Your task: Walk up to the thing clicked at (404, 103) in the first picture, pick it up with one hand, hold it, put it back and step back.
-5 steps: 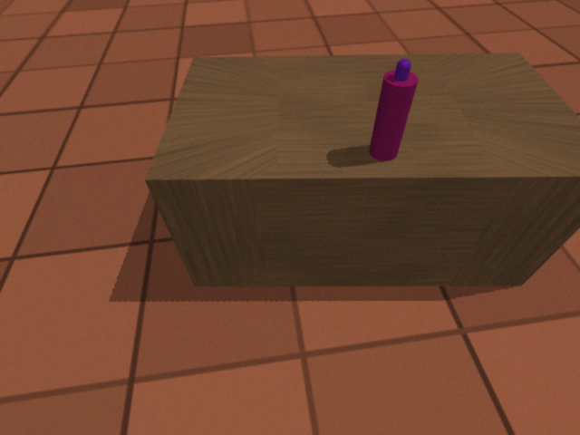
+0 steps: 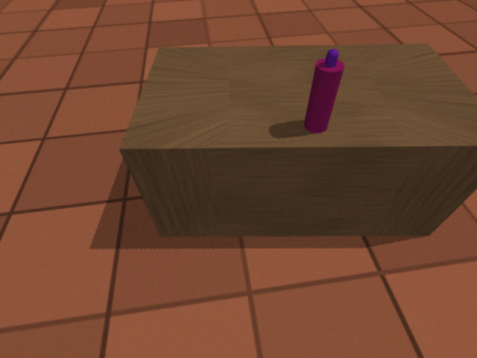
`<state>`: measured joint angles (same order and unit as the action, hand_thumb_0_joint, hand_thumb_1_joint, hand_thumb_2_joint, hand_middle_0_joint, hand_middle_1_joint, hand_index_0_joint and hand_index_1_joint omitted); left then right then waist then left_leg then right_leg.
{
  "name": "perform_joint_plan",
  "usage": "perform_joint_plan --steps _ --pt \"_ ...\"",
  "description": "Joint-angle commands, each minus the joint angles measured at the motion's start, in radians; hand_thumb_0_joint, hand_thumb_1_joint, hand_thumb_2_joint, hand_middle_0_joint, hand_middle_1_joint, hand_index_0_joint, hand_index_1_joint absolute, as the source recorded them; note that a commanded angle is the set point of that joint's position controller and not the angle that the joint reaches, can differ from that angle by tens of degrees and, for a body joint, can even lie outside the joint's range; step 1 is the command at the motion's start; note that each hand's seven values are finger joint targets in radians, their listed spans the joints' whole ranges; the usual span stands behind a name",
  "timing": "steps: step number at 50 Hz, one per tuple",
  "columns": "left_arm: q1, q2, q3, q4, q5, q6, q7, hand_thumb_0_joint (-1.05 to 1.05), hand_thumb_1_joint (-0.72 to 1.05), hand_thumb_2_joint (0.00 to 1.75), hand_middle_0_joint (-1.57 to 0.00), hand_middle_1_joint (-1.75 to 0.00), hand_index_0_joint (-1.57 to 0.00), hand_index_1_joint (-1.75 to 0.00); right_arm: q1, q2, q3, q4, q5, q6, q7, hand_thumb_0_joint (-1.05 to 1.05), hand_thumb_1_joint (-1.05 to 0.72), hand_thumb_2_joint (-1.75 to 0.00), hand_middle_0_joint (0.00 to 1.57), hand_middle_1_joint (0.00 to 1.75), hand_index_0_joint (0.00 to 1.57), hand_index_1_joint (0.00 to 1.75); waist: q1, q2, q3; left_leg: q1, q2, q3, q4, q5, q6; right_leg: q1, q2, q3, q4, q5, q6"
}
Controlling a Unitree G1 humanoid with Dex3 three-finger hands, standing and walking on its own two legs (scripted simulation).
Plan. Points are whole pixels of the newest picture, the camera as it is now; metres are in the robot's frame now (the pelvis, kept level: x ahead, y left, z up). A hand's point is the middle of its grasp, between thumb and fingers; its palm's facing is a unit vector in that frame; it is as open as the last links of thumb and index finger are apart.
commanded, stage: stand
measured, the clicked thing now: (323, 92) +0.86 -0.25 -0.05
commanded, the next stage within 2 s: walk up in 1.02 s
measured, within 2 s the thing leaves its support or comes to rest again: neither
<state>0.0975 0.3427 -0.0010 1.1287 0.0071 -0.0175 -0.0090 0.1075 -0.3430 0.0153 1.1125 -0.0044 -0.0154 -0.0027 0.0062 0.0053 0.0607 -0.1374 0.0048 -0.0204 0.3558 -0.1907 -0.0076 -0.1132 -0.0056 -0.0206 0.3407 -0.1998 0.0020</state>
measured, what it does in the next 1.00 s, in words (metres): stands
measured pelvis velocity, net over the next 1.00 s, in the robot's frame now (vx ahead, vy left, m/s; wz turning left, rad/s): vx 0.00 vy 0.00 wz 0.00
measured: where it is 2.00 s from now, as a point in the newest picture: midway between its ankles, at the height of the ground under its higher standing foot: (209, 345)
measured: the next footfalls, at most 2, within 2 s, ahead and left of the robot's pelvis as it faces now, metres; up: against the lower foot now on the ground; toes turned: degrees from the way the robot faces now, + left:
left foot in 1.32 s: +0.19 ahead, +0.22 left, +0.00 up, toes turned -2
right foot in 1.68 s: +0.23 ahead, +0.00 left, +0.00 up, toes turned -12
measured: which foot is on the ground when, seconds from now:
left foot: down 0.00-1.00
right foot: down 0.00-1.00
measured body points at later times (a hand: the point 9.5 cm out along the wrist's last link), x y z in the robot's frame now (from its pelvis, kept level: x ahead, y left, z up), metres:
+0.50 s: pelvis +0.01 +0.00 +0.00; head +0.02 +0.00 +0.45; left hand +0.08 +0.30 -0.13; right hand +0.09 -0.29 -0.13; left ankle +0.00 +0.12 -0.75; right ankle -0.01 -0.12 -0.75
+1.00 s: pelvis +0.00 +0.00 +0.00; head +0.01 +0.00 +0.45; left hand +0.07 +0.30 -0.13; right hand +0.08 -0.29 -0.13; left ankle +0.00 +0.12 -0.75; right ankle -0.01 -0.12 -0.75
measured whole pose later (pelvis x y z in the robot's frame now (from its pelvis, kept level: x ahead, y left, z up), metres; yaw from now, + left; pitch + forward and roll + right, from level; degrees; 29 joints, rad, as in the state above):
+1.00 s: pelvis +0.00 +0.00 +0.00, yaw +0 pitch -2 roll +0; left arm 0.12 0.35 0.00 1.12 0.01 -0.02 -0.01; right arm 0.11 -0.35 0.01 1.11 -0.01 -0.01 0.00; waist 0.01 0.01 0.05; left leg -0.11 0.00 -0.02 0.32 -0.18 0.00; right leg -0.09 -0.01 -0.02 0.31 -0.19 0.01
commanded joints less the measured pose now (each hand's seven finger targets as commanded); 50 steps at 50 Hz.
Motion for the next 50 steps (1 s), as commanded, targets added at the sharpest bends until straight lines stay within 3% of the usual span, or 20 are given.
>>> perform_joint_plan --steps 1,6,16,26,50 --pt "-0.028 0.206 0.037 -0.059 0.005 -0.017 0.019 0.0 0.9 0.9 -0.2 -0.3 -0.2 -0.3 -0.033 -0.211 -0.046 -0.058 -0.003 -0.017 -0.011 0.0 -0.9 -0.9 0.2 0.3 0.2 0.3 -0.005 -0.013 -0.11 0.037 0.121 -0.082 -0.036 0.204 0.034 0.029 -0.127 0.088 -0.044 0.204 -0.024" --pt "-0.032 0.206 0.037 -0.061 0.003 -0.016 0.021 0.0 0.9 0.9 -0.2 -0.3 -0.2 -0.3 -0.033 -0.209 -0.046 -0.056 -0.004 -0.017 -0.012 0.0 -0.9 -0.9 0.2 0.3 0.2 0.3 -0.005 -0.008 -0.114 0.034 0.123 -0.082 -0.039 0.241 0.035 0.051 -0.13 0.087 -0.042 0.243 -0.022" --pt "-0.03 0.205 0.042 -0.059 0.004 -0.013 0.021 0.0 0.9 0.9 -0.2 -0.3 -0.2 -0.3 -0.046 -0.214 -0.048 -0.059 -0.003 -0.017 -0.011 0.0 -0.9 -0.9 0.2 0.3 0.2 0.3 0.001 0.0 -0.089 0.033 0.12 -0.087 -0.064 0.186 0.034 0.032 -0.126 0.083 -0.059 0.163 -0.022" --pt "-0.023 0.213 0.044 -0.063 0.001 -0.018 0.021 0.0 0.9 0.9 -0.2 -0.3 -0.2 -0.3 -0.036 -0.209 -0.047 -0.058 -0.003 -0.019 -0.009 0.0 -0.9 -0.9 0.2 0.3 0.2 0.3 -0.003 -0.001 -0.105 0.045 0.121 -0.087 -0.062 0.228 0.034 0.05 -0.131 0.083 -0.055 0.208 -0.022" --pt "-0.014 0.212 0.039 -0.067 0.005 -0.017 0.02 0.0 0.9 0.9 -0.2 -0.3 -0.2 -0.3 -0.031 -0.216 -0.048 -0.058 -0.004 -0.015 -0.008 0.0 -0.9 -0.9 0.2 0.3 0.2 0.3 -0.005 -0.004 -0.081 0.035 0.121 -0.089 -0.069 0.16 0.034 0.027 -0.131 0.09 -0.074 0.144 -0.025"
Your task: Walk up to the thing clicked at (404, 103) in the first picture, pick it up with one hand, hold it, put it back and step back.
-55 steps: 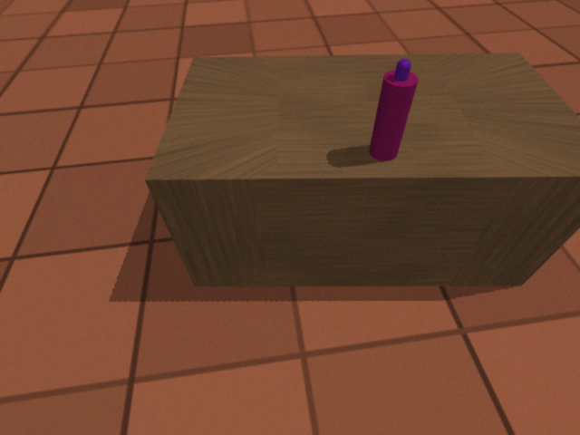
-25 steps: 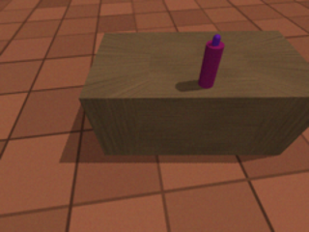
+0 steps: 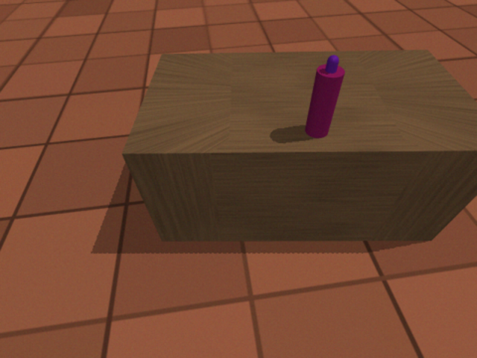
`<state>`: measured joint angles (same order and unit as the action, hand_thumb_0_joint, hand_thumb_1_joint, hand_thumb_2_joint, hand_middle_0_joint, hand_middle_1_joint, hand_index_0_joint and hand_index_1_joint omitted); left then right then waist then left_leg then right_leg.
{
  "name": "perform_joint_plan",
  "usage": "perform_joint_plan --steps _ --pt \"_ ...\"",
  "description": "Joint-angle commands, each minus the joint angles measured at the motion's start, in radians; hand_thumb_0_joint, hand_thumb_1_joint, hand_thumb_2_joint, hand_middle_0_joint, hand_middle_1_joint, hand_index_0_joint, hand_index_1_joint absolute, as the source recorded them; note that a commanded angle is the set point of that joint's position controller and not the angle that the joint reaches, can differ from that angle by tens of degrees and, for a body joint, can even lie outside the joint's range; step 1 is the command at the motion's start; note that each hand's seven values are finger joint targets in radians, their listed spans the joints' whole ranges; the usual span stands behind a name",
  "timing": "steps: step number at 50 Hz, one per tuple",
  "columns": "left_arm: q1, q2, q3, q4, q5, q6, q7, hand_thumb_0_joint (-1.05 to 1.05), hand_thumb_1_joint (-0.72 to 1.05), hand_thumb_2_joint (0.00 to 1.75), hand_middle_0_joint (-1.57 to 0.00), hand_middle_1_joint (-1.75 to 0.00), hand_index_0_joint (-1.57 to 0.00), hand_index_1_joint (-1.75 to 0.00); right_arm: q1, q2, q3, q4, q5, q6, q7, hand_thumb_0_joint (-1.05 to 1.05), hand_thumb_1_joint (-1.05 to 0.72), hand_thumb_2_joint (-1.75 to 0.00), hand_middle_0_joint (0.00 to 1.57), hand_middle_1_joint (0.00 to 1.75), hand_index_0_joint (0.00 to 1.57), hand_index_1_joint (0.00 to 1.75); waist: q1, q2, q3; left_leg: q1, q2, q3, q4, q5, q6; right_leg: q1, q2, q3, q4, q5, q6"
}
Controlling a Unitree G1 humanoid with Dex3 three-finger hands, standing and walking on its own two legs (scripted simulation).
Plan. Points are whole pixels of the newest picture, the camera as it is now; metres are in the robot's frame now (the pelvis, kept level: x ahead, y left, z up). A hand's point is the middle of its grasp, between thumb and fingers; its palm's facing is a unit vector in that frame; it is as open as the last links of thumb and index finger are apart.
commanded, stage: stand
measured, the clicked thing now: (324, 97) +0.85 -0.25 -0.05
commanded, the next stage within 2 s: walk up in 0.02 s
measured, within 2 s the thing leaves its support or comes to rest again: neither
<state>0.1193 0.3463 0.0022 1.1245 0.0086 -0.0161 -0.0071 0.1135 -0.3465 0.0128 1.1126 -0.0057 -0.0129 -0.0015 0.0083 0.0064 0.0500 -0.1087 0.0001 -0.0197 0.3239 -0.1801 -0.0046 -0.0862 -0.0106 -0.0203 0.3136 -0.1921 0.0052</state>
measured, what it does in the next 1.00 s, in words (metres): walks ahead: left foot, then right foot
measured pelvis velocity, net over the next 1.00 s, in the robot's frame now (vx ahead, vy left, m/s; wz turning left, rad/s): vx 0.24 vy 0.16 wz -0.24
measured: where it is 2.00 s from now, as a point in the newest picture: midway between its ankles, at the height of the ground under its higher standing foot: (208, 352)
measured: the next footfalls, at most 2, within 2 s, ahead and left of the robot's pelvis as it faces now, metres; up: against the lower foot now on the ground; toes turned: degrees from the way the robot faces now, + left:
left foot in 0.32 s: +0.18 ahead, +0.22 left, +0.00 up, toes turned -2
right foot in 0.68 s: +0.23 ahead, +0.00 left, +0.00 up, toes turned -12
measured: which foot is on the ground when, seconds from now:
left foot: down 0.00-0.06, up 0.08-0.30, down 0.32-0.70, up 0.72-1.00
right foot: down 0.00-0.34, up 0.36-0.66, down 0.68-1.00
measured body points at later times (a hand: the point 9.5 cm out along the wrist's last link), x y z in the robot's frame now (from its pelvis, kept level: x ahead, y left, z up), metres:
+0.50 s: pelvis +0.09 +0.11 -0.02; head +0.10 +0.11 +0.43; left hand +0.15 +0.45 -0.13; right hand +0.12 -0.21 -0.13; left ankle +0.14 +0.22 -0.75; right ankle +0.06 -0.02 -0.69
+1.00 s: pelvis +0.24 +0.16 -0.03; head +0.26 +0.14 +0.41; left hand +0.35 +0.48 -0.12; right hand +0.26 -0.18 -0.15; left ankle +0.36 +0.29 -0.74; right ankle +0.19 +0.01 -0.75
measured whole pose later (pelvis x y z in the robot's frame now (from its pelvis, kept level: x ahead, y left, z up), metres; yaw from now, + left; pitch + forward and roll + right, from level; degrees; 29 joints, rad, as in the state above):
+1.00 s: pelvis +0.24 +0.16 -0.03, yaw -14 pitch -3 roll +0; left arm 0.37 0.43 0.03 0.80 0.01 -0.07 0.01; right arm 0.24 -0.44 -0.07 0.79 -0.01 -0.01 0.04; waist 0.03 0.05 0.12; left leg -0.43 0.09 0.00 0.72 -0.24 0.00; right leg -0.27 -0.05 0.05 0.72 -0.40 0.02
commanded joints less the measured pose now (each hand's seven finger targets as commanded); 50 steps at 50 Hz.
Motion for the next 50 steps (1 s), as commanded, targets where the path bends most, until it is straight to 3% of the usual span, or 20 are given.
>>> perform_joint_plan --steps 1,2,4,7,12,16,17,18,19,21,25,29,32,34,35,36,40,46,49,50 --pt "0.134 0.324 0.101 -0.081 0.003 -0.037 0.019 0.0 0.9 0.9 -0.2 -0.3 -0.2 -0.3 -0.047 -0.325 -0.122 -0.151 -0.038 -0.007 0.019 0.0 -0.9 -0.9 0.2 0.3 0.2 0.3 0.025 0.041 -0.097 -0.045 0.044 0.001 0.147 -0.209 0.067 0.051 -0.139 0.174 -0.019 -0.171 -0.09" --pt "0.216 0.358 0.117 -0.063 0.01 -0.044 0.023 0.0 0.9 0.9 -0.2 -0.3 -0.2 -0.3 -0.081 -0.284 -0.118 -0.18 -0.048 0.002 0.031 0.0 -0.9 -0.9 0.2 0.3 0.2 0.3 0.061 -0.034 -0.029 -0.278 0.01 0.037 0.26 -0.343 0.063 0.116 -0.232 0.324 -0.089 -0.369 -0.139" --pt "0.207 0.398 0.151 -0.111 0.023 -0.061 0.037 0.0 0.9 0.9 -0.2 -0.3 -0.2 -0.3 -0.101 -0.248 -0.115 -0.235 -0.063 0.02 0.055 0.0 -0.9 -0.9 0.2 0.3 0.2 0.3 0.073 -0.089 0.08 -0.575 0.079 -0.099 0.54 -0.292 0.047 0.126 -0.407 0.571 -0.18 -0.576 -0.26" --pt "0.137 0.35 0.144 -0.187 0.018 -0.079 0.042 0.0 0.9 0.9 -0.2 -0.3 -0.2 -0.3 -0.023 -0.256 -0.133 -0.259 -0.051 0.016 0.079 0.0 -0.9 -0.9 0.2 0.3 0.2 0.3 0.009 -0.091 0.067 -0.532 0.125 -0.118 0.555 -0.216 0.012 0.081 -0.325 0.424 -0.149 -0.336 -0.228" --pt "0.148 0.359 0.147 -0.253 0.024 -0.079 0.027 0.0 0.9 0.9 -0.2 -0.3 -0.2 -0.3 -0.007 -0.242 -0.163 -0.32 -0.055 0.019 0.107 0.0 -0.9 -0.9 0.2 0.3 0.2 0.3 -0.001 -0.171 0.043 -0.292 0.095 -0.026 0.375 -0.202 -0.008 -0.121 -0.225 0.241 -0.052 -0.198 -0.185" --pt "0.125 0.286 0.117 -0.296 0.035 -0.057 0.028 0.0 0.9 0.9 -0.2 -0.3 -0.2 -0.3 0.288 -0.298 -0.215 -0.257 -0.057 0.011 0.093 0.0 -0.9 -0.9 0.2 0.3 0.2 0.3 -0.155 0.02 -0.061 0.224 0.025 0.053 0.243 -0.133 0.013 -0.484 -0.095 0.098 0.35 -0.246 -0.111" --pt "0.189 0.201 0.093 -0.302 0.022 -0.056 0.029 0.0 0.9 0.9 -0.2 -0.3 -0.2 -0.3 0.355 -0.383 -0.229 -0.267 -0.071 0.003 0.085 0.0 -0.9 -0.9 0.2 0.3 0.2 0.3 -0.182 0.325 -0.087 0.23 0.225 -0.297 -0.006 -0.467 0.089 -0.599 0.056 0.016 0.681 -0.384 -0.077" --pt "0.194 0.237 0.091 -0.296 0.009 -0.054 0.042 0.0 0.9 0.9 -0.2 -0.3 -0.2 -0.3 0.273 -0.441 -0.232 -0.311 -0.056 -0.001 0.083 0.0 -0.9 -0.9 0.2 0.3 0.2 0.3 -0.144 0.328 -0.052 0.044 0.397 -0.629 -0.183 -0.757 0.201 -0.613 0.054 0.056 0.849 -0.439 -0.07" --pt "0.206 0.307 0.096 -0.289 0.005 -0.055 0.044 0.0 0.9 0.9 -0.2 -0.3 -0.2 -0.3 0.194 -0.441 -0.229 -0.335 -0.038 0.003 0.08 0.0 -0.9 -0.9 0.2 0.3 0.2 0.3 -0.101 0.22 0.003 -0.083 0.409 -0.615 -0.188 -0.784 0.245 -0.566 -0.001 0.113 0.903 -0.368 -0.078" --pt "0.296 0.318 0.105 -0.237 -0.011 -0.059 0.027 0.0 0.9 0.9 -0.2 -0.3 -0.2 -0.3 0.12 -0.357 -0.196 -0.366 -0.028 -0.003 0.068 0.0 -0.9 -0.9 0.2 0.3 0.2 0.3 -0.027 0.152 0.053 -0.117 0.336 -0.431 -0.123 -0.61 0.236 -0.528 -0.053 0.104 0.872 -0.247 -0.065" --pt "0.313 0.293 0.108 -0.233 -0.002 -0.059 -0.003 0.0 0.9 0.9 -0.2 -0.3 -0.2 -0.3 0.149 -0.323 -0.175 -0.378 -0.033 -0.019 0.067 0.0 -0.9 -0.9 0.2 0.3 0.2 0.3 -0.027 0.166 0.044 -0.145 0.257 -0.198 -0.083 -0.365 0.231 -0.394 -0.054 0.033 0.579 -0.242 -0.02" --pt "0.255 0.284 0.115 -0.286 0.007 -0.07 -0.008 0.0 0.9 0.9 -0.2 -0.3 -0.2 -0.3 0.155 -0.323 -0.169 -0.406 -0.037 -0.018 0.072 0.0 -0.9 -0.9 0.2 0.3 0.2 0.3 -0.038 0.139 0.063 -0.197 0.283 -0.161 -0.066 -0.35 0.244 -0.293 -0.035 0.0 0.4 -0.19 -0.026" --pt "0.332 0.276 0.125 -0.275 0.011 -0.08 0.004 0.0 0.9 0.9 -0.2 -0.3 -0.2 -0.3 0.111 -0.306 -0.16 -0.436 -0.033 -0.003 0.079 0.0 -0.9 -0.9 0.2 0.3 0.2 0.3 0.019 0.068 0.025 -0.309 0.235 -0.07 0.057 -0.386 0.202 -0.058 0.001 -0.061 0.261 -0.049 -0.041" --pt "0.454 0.358 0.163 -0.267 0.017 -0.093 0.029 0.0 0.9 0.9 -0.2 -0.3 -0.2 -0.3 0.139 -0.214 -0.126 -0.453 -0.032 0.001 0.077 0.0 -0.9 -0.9 0.2 0.3 0.2 0.3 0.097 -0.145 -0.029 -0.529 0.106 0.04 0.405 -0.386 0.104 0.212 -0.087 0.189 0.124 -0.234 -0.09" --pt "0.447 0.434 0.175 -0.301 0.023 -0.101 0.04 0.0 0.9 0.9 -0.2 -0.3 -0.2 -0.3 0.175 -0.184 -0.113 -0.464 -0.033 0.007 0.076 0.0 -0.9 -0.9 0.2 0.3 0.2 0.3 0.078 -0.286 -0.03 -0.662 -0.011 0.067 0.695 -0.397 0.034 0.198 -0.355 0.677 -0.061 -0.432 -0.196" --pt "0.387 0.443 0.169 -0.324 0.01 -0.095 0.042 0.0 0.9 0.9 -0.2 -0.3 -0.2 -0.3 0.155 -0.281 -0.14 -0.453 -0.045 0.018 0.062 0.0 -0.9 -0.9 0.2 0.3 0.2 0.3 0.061 -0.152 0.023 -0.631 0.06 -0.057 0.773 -0.409 0.021 0.069 -0.44 0.777 -0.058 -0.432 -0.308" --pt "0.312 0.369 0.144 -0.363 -0.007 -0.098 0.048 0.0 0.9 0.9 -0.2 -0.3 -0.2 -0.3 0.216 -0.291 -0.146 -0.407 -0.036 0.015 0.061 0.0 -0.9 -0.9 0.2 0.3 0.2 0.3 0.008 -0.115 0.042 -0.566 0.121 -0.072 0.77 -0.249 0.012 -0.029 -0.289 0.414 0.033 -0.053 -0.254" --pt "0.241 0.319 0.103 -0.403 0.01 -0.082 0.036 0.0 0.9 0.9 -0.2 -0.3 -0.2 -0.3 0.18 -0.219 -0.132 -0.383 -0.007 0.0 0.044 0.0 -0.9 -0.9 0.2 0.3 0.2 0.3 0.004 -0.199 -0.008 -0.238 0.063 0.075 0.459 -0.12 0.005 -0.252 -0.162 0.127 0.21 0.455 -0.199" --pt "0.197 0.298 0.084 -0.409 -0.006 -0.048 0.036 0.0 0.9 0.9 -0.2 -0.3 -0.2 -0.3 0.244 -0.223 -0.14 -0.34 -0.005 -0.025 0.02 0.0 -0.9 -0.9 0.2 0.3 0.2 0.3 -0.048 -0.132 -0.061 -0.036 0.0 0.125 0.266 0.108 0.02 -0.334 -0.092 0.083 0.424 0.291 -0.141" --pt "0.21 0.247 0.066 -0.413 -0.01 -0.041 0.036 0.0 0.9 0.9 -0.2 -0.3 -0.2 -0.3 0.276 -0.275 -0.152 -0.329 -0.012 -0.033 0.013 0.0 -0.9 -0.9 0.2 0.3 0.2 0.3 -0.066 0.001 -0.085 0.025 0.071 0.022 0.22 0.157 0.041 -0.392 -0.048 0.065 0.528 0.11 -0.098"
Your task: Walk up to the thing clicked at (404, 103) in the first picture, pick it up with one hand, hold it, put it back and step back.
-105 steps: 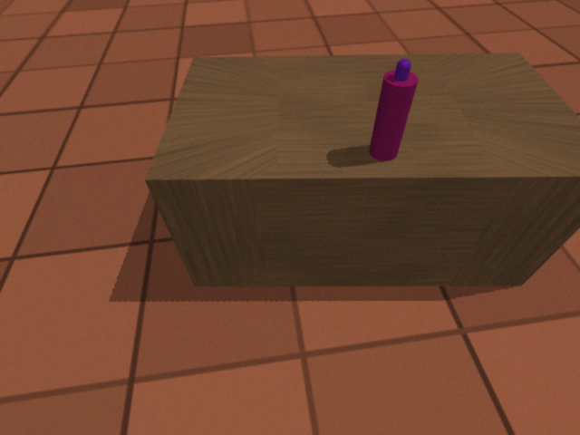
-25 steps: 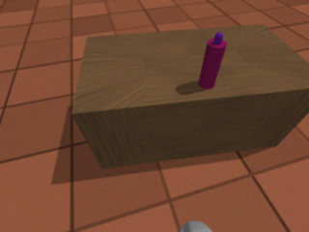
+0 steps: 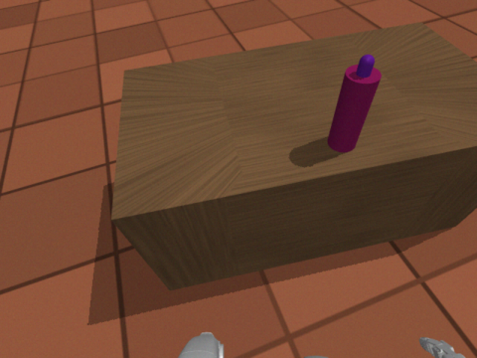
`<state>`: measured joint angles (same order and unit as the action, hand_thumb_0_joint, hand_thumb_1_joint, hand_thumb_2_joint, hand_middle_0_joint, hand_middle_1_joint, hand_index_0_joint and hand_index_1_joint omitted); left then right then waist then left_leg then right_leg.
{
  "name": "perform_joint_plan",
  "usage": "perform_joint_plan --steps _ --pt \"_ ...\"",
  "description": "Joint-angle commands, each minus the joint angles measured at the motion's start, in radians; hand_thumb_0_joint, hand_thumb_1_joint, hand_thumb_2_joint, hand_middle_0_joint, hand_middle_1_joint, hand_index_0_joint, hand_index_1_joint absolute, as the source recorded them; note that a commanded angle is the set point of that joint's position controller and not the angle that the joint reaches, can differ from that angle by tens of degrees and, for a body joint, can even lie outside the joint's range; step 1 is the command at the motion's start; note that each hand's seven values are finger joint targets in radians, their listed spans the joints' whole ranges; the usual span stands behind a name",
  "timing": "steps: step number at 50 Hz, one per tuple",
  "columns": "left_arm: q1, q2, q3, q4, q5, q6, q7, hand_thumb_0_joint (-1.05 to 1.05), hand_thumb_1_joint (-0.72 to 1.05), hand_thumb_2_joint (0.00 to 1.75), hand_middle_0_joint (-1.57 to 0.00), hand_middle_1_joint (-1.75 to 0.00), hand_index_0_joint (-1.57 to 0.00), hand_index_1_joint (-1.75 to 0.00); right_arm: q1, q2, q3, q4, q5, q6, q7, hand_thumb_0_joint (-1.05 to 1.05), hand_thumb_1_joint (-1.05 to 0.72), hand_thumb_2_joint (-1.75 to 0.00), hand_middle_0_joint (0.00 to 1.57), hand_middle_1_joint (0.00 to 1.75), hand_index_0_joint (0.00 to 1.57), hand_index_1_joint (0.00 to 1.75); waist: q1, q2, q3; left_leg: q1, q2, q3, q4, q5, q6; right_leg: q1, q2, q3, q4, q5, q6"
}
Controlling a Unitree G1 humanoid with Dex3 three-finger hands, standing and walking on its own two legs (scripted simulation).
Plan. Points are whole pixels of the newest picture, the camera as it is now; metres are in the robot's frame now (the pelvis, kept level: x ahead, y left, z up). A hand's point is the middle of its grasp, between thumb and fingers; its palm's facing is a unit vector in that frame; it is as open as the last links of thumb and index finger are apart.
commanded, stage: walk up
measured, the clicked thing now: (353, 105) +0.69 -0.25 -0.01
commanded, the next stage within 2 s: stand in 1.82 s
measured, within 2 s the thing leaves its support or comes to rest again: neither
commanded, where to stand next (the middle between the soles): +0.07 -0.01 m, yaw -4 degrees
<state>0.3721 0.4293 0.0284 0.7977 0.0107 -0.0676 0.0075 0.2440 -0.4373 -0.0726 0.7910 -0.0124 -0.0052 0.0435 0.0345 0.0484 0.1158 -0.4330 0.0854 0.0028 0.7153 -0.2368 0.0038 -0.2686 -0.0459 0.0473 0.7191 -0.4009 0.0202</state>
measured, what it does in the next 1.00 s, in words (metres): steps on the spot: left foot, then right foot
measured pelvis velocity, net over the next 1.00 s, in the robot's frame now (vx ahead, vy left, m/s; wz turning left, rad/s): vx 0.01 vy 0.00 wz -0.09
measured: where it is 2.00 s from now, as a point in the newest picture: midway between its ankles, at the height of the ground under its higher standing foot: outside the picture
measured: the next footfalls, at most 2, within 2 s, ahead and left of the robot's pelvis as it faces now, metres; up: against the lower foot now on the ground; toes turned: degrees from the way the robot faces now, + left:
left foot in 0.02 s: +0.10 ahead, +0.14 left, +0.00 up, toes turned -5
right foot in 0.32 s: +0.05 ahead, -0.13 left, +0.00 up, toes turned -6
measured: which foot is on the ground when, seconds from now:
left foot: up 0.00-0.00, down 0.02-1.00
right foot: down 0.00-0.02, up 0.04-0.30, down 0.32-1.00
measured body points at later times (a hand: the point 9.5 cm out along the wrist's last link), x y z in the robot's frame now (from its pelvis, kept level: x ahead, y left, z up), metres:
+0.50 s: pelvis +0.02 +0.02 -0.01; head +0.06 +0.01 +0.44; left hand +0.12 +0.33 -0.12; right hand +0.09 -0.32 -0.12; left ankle +0.06 +0.15 -0.70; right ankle +0.01 -0.10 -0.72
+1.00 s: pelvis +0.01 +0.00 +0.02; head +0.02 -0.01 +0.47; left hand +0.14 +0.28 -0.10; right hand +0.05 -0.32 -0.11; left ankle +0.06 +0.14 -0.72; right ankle +0.01 -0.12 -0.72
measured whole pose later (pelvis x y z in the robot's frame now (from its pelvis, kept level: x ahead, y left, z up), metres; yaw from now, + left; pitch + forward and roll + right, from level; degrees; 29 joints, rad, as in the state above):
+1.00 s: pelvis +0.01 +0.00 +0.02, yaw -5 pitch -3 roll +0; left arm 0.10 0.35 0.02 1.05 0.00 -0.01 -0.03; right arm 0.16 -0.38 0.02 1.06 0.00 -0.03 0.01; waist -0.01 0.01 0.06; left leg -0.25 0.04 -0.02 0.52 -0.23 -0.04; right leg -0.22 -0.02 -0.01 0.56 -0.29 0.00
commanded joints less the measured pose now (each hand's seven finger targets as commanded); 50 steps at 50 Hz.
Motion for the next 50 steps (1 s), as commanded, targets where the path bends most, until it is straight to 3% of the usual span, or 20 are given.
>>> perform_joint_plan --steps 1,2,3,6,12,15,16,17,18,19,23,25,27,28,29,34,36,37,41,50 --pt "-0.002 0.108 0.022 -0.094 -0.023 0.02 0.023 0.0 0.9 0.9 -0.2 -0.3 -0.2 -0.3 0.148 -0.253 -0.076 -0.021 -0.016 -0.05 -0.04 0.0 -0.9 -0.9 0.2 0.3 0.2 0.3 -0.085 0.154 -0.183 0.361 0.226 -0.321 -0.253 0.241 0.105 -0.29 0.079 0.01 0.293 0.015 -0.064" --pt "0.035 0.171 0.038 -0.058 -0.031 0.044 0.034 0.0 0.9 0.9 -0.2 -0.3 -0.2 -0.3 0.082 -0.295 -0.075 -0.052 0.012 -0.05 -0.04 0.0 -0.9 -0.9 0.2 0.3 0.2 0.3 -0.067 0.138 -0.219 0.255 0.38 -0.487 -0.308 0.178 0.257 -0.211 0.089 0.069 0.41 -0.226 -0.056" --pt "0.014 0.209 0.044 -0.028 -0.025 0.052 0.038 0.0 0.9 0.9 -0.2 -0.3 -0.2 -0.3 0.023 -0.296 -0.079 -0.052 0.014 -0.044 -0.043 0.0 -0.9 -0.9 0.2 0.3 0.2 0.3 -0.052 0.099 -0.174 0.17 0.362 -0.47 -0.321 0.057 0.276 -0.198 0.052 0.092 0.449 -0.207 -0.059" --pt "0.018 0.213 0.061 0.019 -0.021 0.053 0.022 0.0 0.9 0.9 -0.2 -0.3 -0.2 -0.3 -0.046 -0.279 -0.064 -0.048 0.001 -0.038 -0.059 0.0 -0.9 -0.9 0.2 0.3 0.2 0.3 -0.028 0.178 -0.087 0.114 0.234 -0.244 -0.26 0.036 0.206 -0.237 0.021 0.041 0.378 -0.148 -0.063" --pt "-0.029 0.184 0.08 0.028 0.005 0.066 -0.007 0.0 0.9 0.9 -0.2 -0.3 -0.2 -0.3 -0.035 -0.272 -0.056 -0.05 -0.006 -0.033 -0.066 0.0 -0.9 -0.9 0.2 0.3 0.2 0.3 -0.046 0.173 -0.165 0.147 0.236 -0.202 -0.177 0.191 0.221 -0.147 0.032 -0.063 0.186 -0.125 -0.048" --pt "0.033 0.165 0.096 0.048 0.019 0.061 -0.01 0.0 0.9 0.9 -0.2 -0.3 -0.2 -0.3 -0.088 -0.25 -0.041 -0.065 0.007 -0.02 -0.068 0.0 -0.9 -0.9 0.2 0.3 0.2 0.3 0.018 0.126 -0.193 0.07 0.211 -0.142 -0.052 0.18 0.166 0.01 0.058 -0.092 -0.063 0.022 -0.069" --pt "0.033 0.203 0.112 0.047 0.032 0.054 -0.005 0.0 0.9 0.9 -0.2 -0.3 -0.2 -0.3 -0.068 -0.206 -0.027 -0.062 0.011 -0.015 -0.069 0.0 -0.9 -0.9 0.2 0.3 0.2 0.3 0.028 0.022 -0.179 -0.017 0.17 -0.102 0.059 0.136 0.117 0.074 0.015 0.014 -0.178 0.029 -0.088" --pt "-0.027 0.304 0.132 0.011 0.04 0.048 -0.005 0.0 0.9 0.9 -0.2 -0.3 -0.2 -0.3 -0.085 -0.14 -0.01 -0.081 0.021 -0.015 -0.073 0.0 -0.9 -0.9 0.2 0.3 0.2 0.3 0.013 -0.249 -0.122 -0.186 0.007 0.032 0.239 -0.091 0.032 0.052 -0.186 0.372 -0.288 0.099 -0.179" --pt "-0.125 0.336 0.128 -0.021 0.036 0.052 -0.009 0.0 0.9 0.9 -0.2 -0.3 -0.2 -0.3 -0.132 -0.178 -0.024 -0.061 0.022 -0.01 -0.093 0.0 -0.9 -0.9 0.2 0.3 0.2 0.3 0.011 -0.259 -0.093 -0.097 -0.045 0.002 0.347 -0.386 0.028 -0.105 -0.3 0.491 -0.314 0.171 -0.312" --pt "-0.14 0.29 0.116 -0.033 0.032 0.05 -0.012 0.0 0.9 0.9 -0.2 -0.3 -0.2 -0.3 -0.106 -0.195 -0.031 -0.037 0.019 -0.013 -0.095 0.0 -0.9 -0.9 0.2 0.3 0.2 0.3 -0.007 -0.203 -0.079 -0.077 -0.029 -0.035 0.366 -0.403 0.029 -0.103 -0.288 0.427 -0.273 0.27 -0.326" --pt "-0.15 0.216 0.089 -0.023 0.026 0.045 0.002 0.0 0.9 0.9 -0.2 -0.3 -0.2 -0.3 -0.027 -0.154 -0.008 0.02 0.027 -0.047 -0.084 0.0 -0.9 -0.9 0.2 0.3 0.2 0.3 -0.032 -0.231 -0.128 -0.006 -0.044 0.026 0.087 -0.24 0.033 0.035 -0.15 0.179 -0.106 0.622 -0.234" --pt "-0.188 0.201 0.08 -0.026 0.005 0.053 -0.002 0.0 0.9 0.9 -0.2 -0.3 -0.2 -0.3 0.045 -0.144 -0.006 0.069 0.013 -0.062 -0.078 0.0 -0.9 -0.9 0.2 0.3 0.2 0.3 -0.057 -0.197 -0.179 0.166 -0.068 0.05 -0.132 -0.008 0.037 0.011 -0.114 0.106 -0.009 0.575 -0.18" --pt "-0.172 0.113 0.053 -0.032 -0.011 0.062 -0.007 0.0 0.9 0.9 -0.2 -0.3 -0.2 -0.3 0.032 -0.245 -0.025 0.061 -0.013 -0.079 -0.081 0.0 -0.9 -0.9 0.2 0.3 0.2 0.3 -0.045 0.038 -0.205 0.317 0.187 -0.388 -0.267 0.149 0.15 -0.208 0.006 0.013 0.161 0.25 -0.059" --pt "-0.17 0.172 0.07 0.0 -0.011 0.073 0.005 0.0 0.9 0.9 -0.2 -0.3 -0.2 -0.3 -0.011 -0.302 -0.035 0.051 0.0 -0.075 -0.076 0.0 -0.9 -0.9 0.2 0.3 0.2 0.3 -0.047 0.111 -0.177 0.229 0.315 -0.493 -0.273 0.181 0.276 -0.182 0.024 0.0 0.206 -0.19 -0.052" --pt "-0.173 0.183 0.069 0.011 -0.007 0.076 0.007 0.0 0.9 0.9 -0.2 -0.3 -0.2 -0.3 -0.034 -0.288 -0.035 0.051 -0.005 -0.076 -0.074 0.0 -0.9 -0.9 0.2 0.3 0.2 0.3 -0.033 0.082 -0.14 0.189 0.314 -0.477 -0.284 0.161 0.29 -0.17 0.001 0.036 0.234 -0.232 -0.052" --pt "-0.106 0.146 0.074 0.1 -0.003 0.046 -0.008 0.0 0.9 0.9 -0.2 -0.3 -0.2 -0.3 -0.125 -0.202 0.012 0.062 0.007 -0.056 -0.065 0.0 -0.9 -0.9 0.2 0.3 0.2 0.3 0.028 0.09 -0.154 0.028 0.095 -0.14 -0.152 0.117 0.089 0.13 0.014 -0.023 -0.17 0.135 -0.077" --pt "-0.196 0.238 0.083 0.084 0.01 0.032 -0.004 0.0 0.9 0.9 -0.2 -0.3 -0.2 -0.3 -0.077 -0.128 0.031 0.073 0.016 -0.041 -0.06 0.0 -0.9 -0.9 0.2 0.3 0.2 0.3 -0.028 -0.127 -0.14 -0.002 -0.038 -0.039 -0.033 -0.123 0.019 0.043 -0.198 0.309 -0.329 0.03 -0.165" --pt "-0.273 0.245 0.076 0.076 0.008 0.034 -0.01 0.0 0.9 0.9 -0.2 -0.3 -0.2 -0.3 -0.072 -0.159 0.016 0.106 0.016 -0.033 -0.062 0.0 -0.9 -0.9 0.2 0.3 0.2 0.3 -0.049 -0.139 -0.107 0.132 -0.05 -0.009 -0.006 -0.239 0.017 -0.104 -0.233 0.313 -0.34 -0.046 -0.205" --pt "-0.327 0.163 0.047 0.109 -0.002 0.04 -0.012 0.0 0.9 0.9 -0.2 -0.3 -0.2 -0.3 -0.083 -0.161 0.022 0.153 0.009 -0.049 -0.049 0.0 -0.9 -0.9 0.2 0.3 0.2 0.3 -0.049 -0.096 -0.095 0.186 0.027 -0.128 -0.241 -0.045 0.048 -0.088 -0.064 0.082 -0.262 0.051 -0.087" --pt "-0.358 0.145 0.041 0.2 -0.013 0.042 -0.014 0.0 0.9 0.9 -0.2 -0.3 -0.2 -0.3 -0.141 -0.154 0.045 0.231 0.01 -0.05 -0.046 0.0 -0.9 -0.9 0.2 0.3 0.2 0.3 -0.031 -0.063 -0.13 0.227 0.023 -0.096 -0.306 0.089 0.024 0.052 -0.07 0.057 -0.358 0.132 -0.07"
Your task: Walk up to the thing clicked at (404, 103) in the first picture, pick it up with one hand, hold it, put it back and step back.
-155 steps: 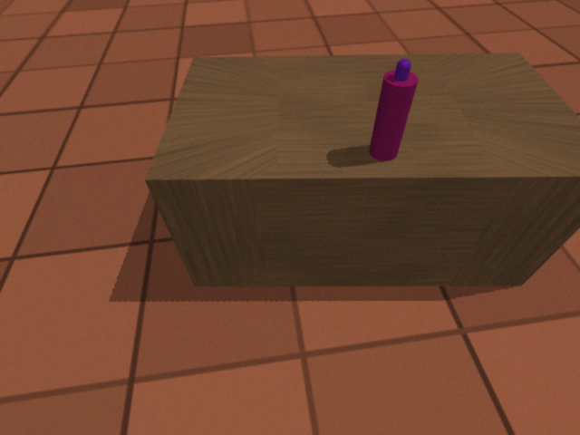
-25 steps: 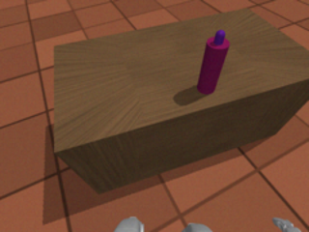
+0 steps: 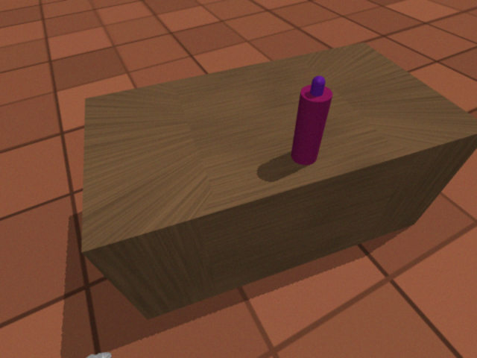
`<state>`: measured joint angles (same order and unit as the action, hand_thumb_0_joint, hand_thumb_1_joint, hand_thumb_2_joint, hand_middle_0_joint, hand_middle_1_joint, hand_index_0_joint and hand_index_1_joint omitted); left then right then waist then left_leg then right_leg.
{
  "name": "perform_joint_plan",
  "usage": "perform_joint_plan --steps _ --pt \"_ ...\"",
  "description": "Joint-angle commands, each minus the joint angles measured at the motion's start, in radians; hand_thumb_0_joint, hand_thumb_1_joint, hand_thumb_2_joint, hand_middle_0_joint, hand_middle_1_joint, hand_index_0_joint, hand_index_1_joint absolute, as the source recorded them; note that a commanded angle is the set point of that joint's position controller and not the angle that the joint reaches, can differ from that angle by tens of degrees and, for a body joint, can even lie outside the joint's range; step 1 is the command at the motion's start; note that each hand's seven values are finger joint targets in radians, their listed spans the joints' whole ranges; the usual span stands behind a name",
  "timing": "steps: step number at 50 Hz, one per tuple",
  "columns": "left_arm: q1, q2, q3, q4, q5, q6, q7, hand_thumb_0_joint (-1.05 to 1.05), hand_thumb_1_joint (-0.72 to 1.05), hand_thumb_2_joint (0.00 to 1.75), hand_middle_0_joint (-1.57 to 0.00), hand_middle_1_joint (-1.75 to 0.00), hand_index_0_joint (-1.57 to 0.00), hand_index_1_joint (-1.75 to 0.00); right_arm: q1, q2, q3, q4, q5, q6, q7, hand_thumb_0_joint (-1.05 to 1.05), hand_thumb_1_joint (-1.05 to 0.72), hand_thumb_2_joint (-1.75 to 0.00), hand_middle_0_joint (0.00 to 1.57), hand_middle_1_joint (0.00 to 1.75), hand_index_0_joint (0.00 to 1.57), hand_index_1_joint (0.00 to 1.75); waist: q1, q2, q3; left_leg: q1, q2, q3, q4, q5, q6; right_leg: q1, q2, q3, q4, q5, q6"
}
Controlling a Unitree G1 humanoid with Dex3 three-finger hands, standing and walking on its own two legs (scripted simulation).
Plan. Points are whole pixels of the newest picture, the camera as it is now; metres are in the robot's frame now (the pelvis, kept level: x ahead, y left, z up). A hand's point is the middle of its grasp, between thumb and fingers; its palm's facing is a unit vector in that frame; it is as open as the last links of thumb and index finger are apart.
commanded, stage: walk up
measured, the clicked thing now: (310, 121) +0.70 -0.19 -0.03
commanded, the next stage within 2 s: stand in 0.82 s
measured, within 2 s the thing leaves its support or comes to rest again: neither
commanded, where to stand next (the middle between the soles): +0.06 +0.00 m, yaw +1 degrees
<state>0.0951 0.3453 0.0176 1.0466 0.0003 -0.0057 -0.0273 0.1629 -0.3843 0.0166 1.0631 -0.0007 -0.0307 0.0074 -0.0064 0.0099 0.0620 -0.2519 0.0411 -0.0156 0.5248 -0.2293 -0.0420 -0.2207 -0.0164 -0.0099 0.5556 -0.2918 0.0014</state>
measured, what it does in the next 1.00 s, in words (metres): stands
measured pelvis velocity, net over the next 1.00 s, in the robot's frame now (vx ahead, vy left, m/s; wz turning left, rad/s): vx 0.02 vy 0.01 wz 0.02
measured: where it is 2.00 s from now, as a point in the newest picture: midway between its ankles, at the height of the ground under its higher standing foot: outside the picture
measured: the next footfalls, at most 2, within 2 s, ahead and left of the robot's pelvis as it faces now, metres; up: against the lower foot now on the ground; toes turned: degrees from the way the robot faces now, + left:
none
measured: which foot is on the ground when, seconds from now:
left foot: down 0.00-1.00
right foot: down 0.00-1.00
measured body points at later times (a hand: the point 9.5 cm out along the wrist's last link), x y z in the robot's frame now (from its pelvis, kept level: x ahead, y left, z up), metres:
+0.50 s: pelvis +0.02 +0.01 +0.01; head +0.03 +0.01 +0.46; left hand +0.10 +0.31 -0.12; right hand +0.12 -0.29 -0.12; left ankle +0.04 +0.15 -0.73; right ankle +0.01 -0.12 -0.73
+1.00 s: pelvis +0.02 +0.01 +0.01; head +0.04 +0.01 +0.46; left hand +0.10 +0.32 -0.12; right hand +0.13 -0.28 -0.12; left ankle +0.04 +0.15 -0.73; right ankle +0.01 -0.12 -0.73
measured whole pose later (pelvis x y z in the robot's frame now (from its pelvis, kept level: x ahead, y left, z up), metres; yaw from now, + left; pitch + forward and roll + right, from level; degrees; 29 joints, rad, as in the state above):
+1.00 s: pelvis +0.02 +0.01 +0.01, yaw +1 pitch -2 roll +0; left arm 0.08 0.34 0.02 1.15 0.01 -0.01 -0.01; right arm 0.06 -0.35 0.00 1.13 -0.01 -0.02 0.00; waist 0.01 0.01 0.06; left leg -0.14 0.02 -0.02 0.34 -0.16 -0.03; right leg -0.08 -0.03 -0.03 0.31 -0.20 0.03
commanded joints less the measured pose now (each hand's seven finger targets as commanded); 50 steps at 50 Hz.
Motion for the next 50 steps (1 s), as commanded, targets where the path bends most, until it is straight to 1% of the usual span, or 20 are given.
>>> perform_joint_plan --steps 1,4,7,12,14,17,23,29,32,34,38,40,41,42,44,45,46,48,49,50 --pt "-0.088 0.228 0.051 -0.043 -0.001 -0.02 0.02 0.0 0.9 0.9 -0.2 -0.3 -0.2 -0.3 -0.054 -0.206 -0.044 -0.032 -0.002 -0.025 -0.011 0.0 -0.9 -0.9 0.2 0.3 0.2 0.3 0.008 -0.035 -0.093 0.053 0.072 -0.073 -0.12 0.118 0.069 0.034 -0.103 0.112 -0.201 0.056 -0.049" --pt "-0.098 0.221 0.049 -0.024 -0.004 -0.018 0.02 0.0 0.9 0.9 -0.2 -0.3 -0.2 -0.3 -0.067 -0.205 -0.042 -0.016 -0.002 -0.024 -0.016 0.0 -0.9 -0.9 0.2 0.3 0.2 0.3 0.007 -0.024 -0.112 0.068 0.073 -0.065 -0.132 0.162 0.064 0.067 -0.106 0.101 -0.206 0.125 -0.044" --pt "-0.106 0.217 0.047 -0.005 -0.005 -0.012 0.019 0.0 0.9 0.9 -0.2 -0.3 -0.2 -0.3 -0.088 -0.205 -0.043 -0.007 -0.005 -0.023 -0.017 0.0 -0.9 -0.9 0.2 0.3 0.2 0.3 0.01 -0.009 -0.089 0.064 0.078 -0.071 -0.162 0.145 0.063 0.068 -0.103 0.088 -0.222 0.12 -0.038" --pt "-0.111 0.215 0.047 0.017 -0.002 -0.014 0.018 0.0 0.9 0.9 -0.2 -0.3 -0.2 -0.3 -0.103 -0.195 -0.044 0.003 -0.003 -0.02 -0.017 0.0 -0.9 -0.9 0.2 0.3 0.2 0.3 0.008 -0.022 -0.111 0.099 0.08 -0.062 -0.173 0.172 0.06 0.09 -0.11 0.086 -0.25 0.155 -0.031" --pt "-0.117 0.214 0.049 0.024 -0.002 -0.012 0.019 0.0 0.9 0.9 -0.2 -0.3 -0.2 -0.3 -0.104 -0.19 -0.045 0.005 -0.004 -0.018 -0.018 0.0 -0.9 -0.9 0.2 0.3 0.2 0.3 0.006 -0.014 -0.094 0.087 0.081 -0.067 -0.188 0.173 0.054 0.094 -0.107 0.077 -0.256 0.149 -0.028" --pt "-0.108 0.212 0.046 0.032 -0.002 -0.011 0.019 0.0 0.9 0.9 -0.2 -0.3 -0.2 -0.3 -0.118 -0.191 -0.045 0.007 -0.006 -0.018 -0.018 0.0 -0.9 -0.9 0.2 0.3 0.2 0.3 0.01 -0.003 -0.101 0.098 0.085 -0.068 -0.198 0.169 0.056 0.098 -0.108 0.075 -0.257 0.158 -0.024" --pt "-0.094 0.211 0.046 0.046 0.004 -0.012 0.02 0.0 0.9 0.9 -0.2 -0.3 -0.2 -0.3 -0.132 -0.192 -0.051 0.007 -0.004 -0.016 -0.018 0.0 -0.9 -0.9 0.2 0.3 0.2 0.3 0.009 -0.008 -0.126 0.119 0.09 -0.066 -0.197 0.221 0.063 0.132 -0.112 0.062 -0.265 0.212 -0.018" --pt "-0.094 0.208 0.047 0.051 0.003 -0.011 0.023 0.0 0.9 0.9 -0.2 -0.3 -0.2 -0.3 -0.134 -0.186 -0.055 0.013 -0.006 -0.013 -0.019 0.0 -0.9 -0.9 0.2 0.3 0.2 0.3 0.006 -0.003 -0.109 0.117 0.088 -0.067 -0.213 0.216 0.057 0.131 -0.113 0.058 -0.272 0.206 -0.015" --pt "-0.076 0.204 0.046 0.057 0.003 -0.011 0.024 0.0 0.9 0.9 -0.2 -0.3 -0.2 -0.3 -0.147 -0.182 -0.054 0.009 -0.005 -0.011 -0.018 0.0 -0.9 -0.9 0.2 0.3 0.2 0.3 0.012 0.0 -0.101 0.123 0.087 -0.071 -0.214 0.227 0.059 0.123 -0.11 0.052 -0.277 0.204 -0.01" --pt "-0.083 0.207 0.046 0.053 0.006 -0.011 0.024 0.0 0.9 0.9 -0.2 -0.3 -0.2 -0.3 -0.133 -0.184 -0.056 0.014 -0.005 -0.01 -0.018 0.0 -0.9 -0.9 0.2 0.3 0.2 0.3 0.003 -0.006 -0.116 0.123 0.087 -0.069 -0.213 0.223 0.06 0.142 -0.113 0.052 -0.28 0.206 -0.012" --pt "-0.075 0.207 0.046 0.05 0.006 -0.012 0.025 0.0 0.9 0.9 -0.2 -0.3 -0.2 -0.3 -0.137 -0.177 -0.054 0.011 -0.005 -0.01 -0.018 0.0 -0.9 -0.9 0.2 0.3 0.2 0.3 0.009 -0.006 -0.116 0.116 0.081 -0.068 -0.215 0.231 0.058 0.152 -0.116 0.052 -0.277 0.225 -0.008" --pt "-0.068 0.205 0.048 0.053 0.007 -0.011 0.026 0.0 0.9 0.9 -0.2 -0.3 -0.2 -0.3 -0.141 -0.183 -0.058 0.012 -0.006 -0.01 -0.018 0.0 -0.9 -0.9 0.2 0.3 0.2 0.3 0.009 0.002 -0.131 0.135 0.088 -0.071 -0.214 0.251 0.061 0.156 -0.116 0.043 -0.27 0.234 -0.01" --pt "-0.067 0.211 0.041 0.049 0.011 -0.019 0.029 0.0 0.9 0.9 -0.2 -0.3 -0.2 -0.3 -0.15 -0.179 -0.055 0.011 -0.013 -0.008 -0.019 0.0 -0.9 -0.9 0.2 0.3 0.2 0.3 0.014 0.013 -0.114 0.138 0.095 -0.08 -0.213 0.311 0.053 0.151 -0.123 0.056 -0.264 0.279 -0.007" --pt "-0.054 0.209 0.043 0.051 0.011 -0.023 0.031 0.0 0.9 0.9 -0.2 -0.3 -0.2 -0.3 -0.142 -0.185 -0.058 0.011 -0.012 -0.007 -0.019 0.0 -0.9 -0.9 0.2 0.3 0.2 0.3 0.015 0.01 -0.128 0.151 0.096 -0.076 -0.202 0.321 0.057 0.16 -0.128 0.059 -0.274 0.305 -0.006" --pt "-0.063 0.211 0.041 0.05 0.01 -0.024 0.031 0.0 0.9 0.9 -0.2 -0.3 -0.2 -0.3 -0.128 -0.179 -0.054 0.015 -0.009 -0.005 -0.018 0.0 -0.9 -0.9 0.2 0.3 0.2 0.3 0.007 0.003 -0.116 0.139 0.093 -0.075 -0.214 0.317 0.054 0.17 -0.124 0.055 -0.269 0.302 -0.005" --pt "-0.055 0.211 0.04 0.05 0.009 -0.024 0.032 0.0 0.9 0.9 -0.2 -0.3 -0.2 -0.3 -0.143 -0.182 -0.056 0.012 -0.009 -0.005 -0.018 0.0 -0.9 -0.9 0.2 0.3 0.2 0.3 0.012 0.007 -0.12 0.153 0.094 -0.077 -0.213 0.296 0.054 0.158 -0.122 0.053 -0.272 0.283 -0.006" --pt "-0.055 0.212 0.039 0.05 0.008 -0.024 0.031 0.0 0.9 0.9 -0.2 -0.3 -0.2 -0.3 -0.139 -0.18 -0.056 0.014 -0.008 -0.004 -0.016 0.0 -0.9 -0.9 0.2 0.3 0.2 0.3 0.01 0.002 -0.116 0.153 0.092 -0.079 -0.22 0.285 0.052 0.155 -0.121 0.053 -0.275 0.269 -0.005" --pt "-0.056 0.214 0.038 0.045 0.01 -0.026 0.032 0.0 0.9 0.9 -0.2 -0.3 -0.2 -0.3 -0.141 -0.179 -0.056 0.012 -0.008 -0.003 -0.015 0.0 -0.9 -0.9 0.2 0.3 0.2 0.3 0.011 -0.011 -0.128 0.16 0.094 -0.078 -0.216 0.303 0.053 0.163 -0.123 0.052 -0.275 0.292 -0.005" --pt "-0.054 0.212 0.036 0.043 0.01 -0.026 0.032 0.0 0.9 0.9 -0.2 -0.3 -0.2 -0.3 -0.139 -0.181 -0.056 0.012 -0.007 -0.002 -0.014 0.0 -0.9 -0.9 0.2 0.3 0.2 0.3 0.009 -0.011 -0.116 0.157 0.09 -0.077 -0.22 0.286 0.05 0.151 -0.121 0.05 -0.281 0.274 -0.004" --pt "-0.054 0.213 0.037 0.044 0.011 -0.026 0.033 0.0 0.9 0.9 -0.2 -0.3 -0.2 -0.3 -0.132 -0.182 -0.057 0.013 -0.008 -0.001 -0.015 0.0 -0.9 -0.9 0.2 0.3 0.2 0.3 0.008 -0.011 -0.125 0.156 0.095 -0.074 -0.217 0.282 0.055 0.167 -0.127 0.055 -0.281 0.285 -0.006"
